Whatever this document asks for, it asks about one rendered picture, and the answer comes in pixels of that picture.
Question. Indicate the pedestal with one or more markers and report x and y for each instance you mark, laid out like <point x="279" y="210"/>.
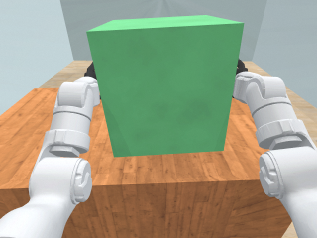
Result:
<point x="214" y="194"/>

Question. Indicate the carton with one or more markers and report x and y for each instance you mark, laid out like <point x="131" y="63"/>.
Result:
<point x="166" y="83"/>

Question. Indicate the robot left forearm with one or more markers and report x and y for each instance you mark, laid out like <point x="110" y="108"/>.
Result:
<point x="68" y="135"/>

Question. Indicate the robot left upper arm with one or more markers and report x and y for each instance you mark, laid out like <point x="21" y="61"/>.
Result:
<point x="57" y="185"/>

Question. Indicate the robot right forearm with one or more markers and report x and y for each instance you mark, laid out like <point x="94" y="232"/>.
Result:
<point x="275" y="120"/>

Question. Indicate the robot left hand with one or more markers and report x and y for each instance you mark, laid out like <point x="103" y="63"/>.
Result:
<point x="91" y="73"/>

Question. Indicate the robot right upper arm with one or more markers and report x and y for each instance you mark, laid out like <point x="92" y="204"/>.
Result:
<point x="290" y="175"/>

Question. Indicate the robot right hand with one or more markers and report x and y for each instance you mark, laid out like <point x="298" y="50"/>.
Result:
<point x="240" y="68"/>

